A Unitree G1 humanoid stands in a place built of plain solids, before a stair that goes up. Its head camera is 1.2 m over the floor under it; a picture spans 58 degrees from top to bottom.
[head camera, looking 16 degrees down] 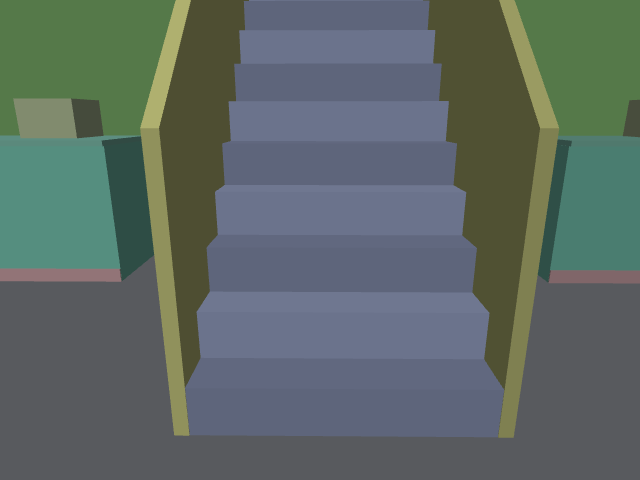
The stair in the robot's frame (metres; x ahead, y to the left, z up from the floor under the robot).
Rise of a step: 0.21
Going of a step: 0.21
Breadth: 1.20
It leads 1 degrees to the right of straight ahead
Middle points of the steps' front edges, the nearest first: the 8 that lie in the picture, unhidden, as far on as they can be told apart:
1.41 -0.09 0.21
1.62 -0.09 0.43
1.84 -0.09 0.64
2.05 -0.10 0.85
2.26 -0.10 1.07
2.47 -0.10 1.28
2.69 -0.10 1.49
2.90 -0.10 1.70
